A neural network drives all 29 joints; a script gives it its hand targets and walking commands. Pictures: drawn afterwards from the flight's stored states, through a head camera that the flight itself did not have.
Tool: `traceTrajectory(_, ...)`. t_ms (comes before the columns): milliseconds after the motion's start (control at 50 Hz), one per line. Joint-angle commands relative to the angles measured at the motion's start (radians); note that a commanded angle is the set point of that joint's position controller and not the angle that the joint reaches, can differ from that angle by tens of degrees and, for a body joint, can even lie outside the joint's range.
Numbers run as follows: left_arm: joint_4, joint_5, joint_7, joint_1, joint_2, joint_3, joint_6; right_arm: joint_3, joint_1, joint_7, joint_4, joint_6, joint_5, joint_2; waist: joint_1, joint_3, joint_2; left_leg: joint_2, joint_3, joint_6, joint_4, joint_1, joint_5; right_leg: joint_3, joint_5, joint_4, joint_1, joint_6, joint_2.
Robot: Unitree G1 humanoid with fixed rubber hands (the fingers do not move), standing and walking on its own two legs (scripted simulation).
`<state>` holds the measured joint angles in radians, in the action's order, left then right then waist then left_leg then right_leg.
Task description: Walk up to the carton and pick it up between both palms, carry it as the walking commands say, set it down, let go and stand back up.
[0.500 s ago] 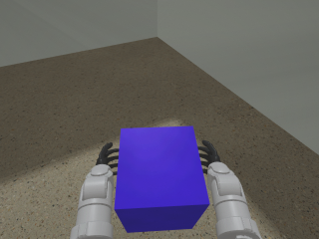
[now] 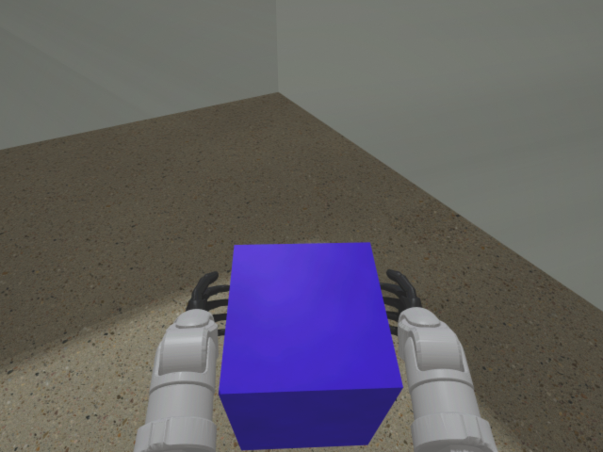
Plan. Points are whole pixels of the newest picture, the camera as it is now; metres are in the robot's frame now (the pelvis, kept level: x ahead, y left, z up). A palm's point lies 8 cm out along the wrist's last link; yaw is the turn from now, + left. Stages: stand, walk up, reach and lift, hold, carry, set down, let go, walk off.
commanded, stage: reach and lift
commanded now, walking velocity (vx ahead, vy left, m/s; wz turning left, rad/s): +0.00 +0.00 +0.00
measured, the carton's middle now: (303, 349) +0.30 +0.01 -0.03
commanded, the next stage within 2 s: hold in 0.92 s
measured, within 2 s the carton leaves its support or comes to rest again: neither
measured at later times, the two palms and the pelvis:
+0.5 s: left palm (204, 321) +0.29 +0.14 +0.05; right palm (415, 322) +0.29 -0.15 +0.05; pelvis +0.00 +0.00 +0.00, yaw +0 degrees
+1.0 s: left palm (200, 327) +0.28 +0.15 +0.05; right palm (414, 328) +0.28 -0.14 +0.05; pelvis -0.01 +0.00 +0.00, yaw +0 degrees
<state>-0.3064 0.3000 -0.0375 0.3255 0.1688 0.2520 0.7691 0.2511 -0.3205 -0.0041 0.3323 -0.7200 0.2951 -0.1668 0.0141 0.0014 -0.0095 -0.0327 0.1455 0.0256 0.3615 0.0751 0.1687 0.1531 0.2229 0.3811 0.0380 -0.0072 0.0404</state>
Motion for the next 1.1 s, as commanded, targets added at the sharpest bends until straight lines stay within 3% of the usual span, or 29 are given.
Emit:
traceTrajectory(0, 0.041, -0.296, 0.259, 0.559, 0.989, -0.555, -0.049, -0.54, -0.559, -0.254, -0.038, 0.031, -0.274, -0.92, -0.008, 0.258, 0.012, -0.056, -0.068, 0.007, -0.03, -0.138, -0.147, -0.068, -0.149, -0.073, 0.046, 0.003, 0.049)
traceTrajectory(440, 0.084, -0.3, 0.269, 0.49, 0.971, -0.567, -0.045, -0.556, -0.478, -0.246, -0.087, 0.01, -0.284, -0.926, -0.02, 0.261, 0.005, -0.059, -0.063, 0.0, -0.031, -0.137, -0.201, -0.065, -0.229, -0.075, 0.019, -0.01, 0.053)
traceTrajectory(880, 0.064, -0.302, 0.291, 0.53, 0.98, -0.564, -0.04, -0.552, -0.511, -0.255, -0.065, 0.007, -0.287, -0.954, -0.021, 0.23, 0.002, -0.062, -0.071, -0.005, -0.024, -0.111, -0.084, -0.067, -0.091, -0.077, 0.068, -0.002, 0.044)
traceTrajectory(1080, 0.058, -0.302, 0.29, 0.523, 0.995, -0.568, -0.041, -0.552, -0.512, -0.261, -0.068, 0.01, -0.29, -0.953, -0.022, 0.236, 0.012, -0.056, -0.067, 0.0, -0.026, -0.116, -0.087, -0.071, -0.089, -0.072, 0.069, 0.004, 0.048)
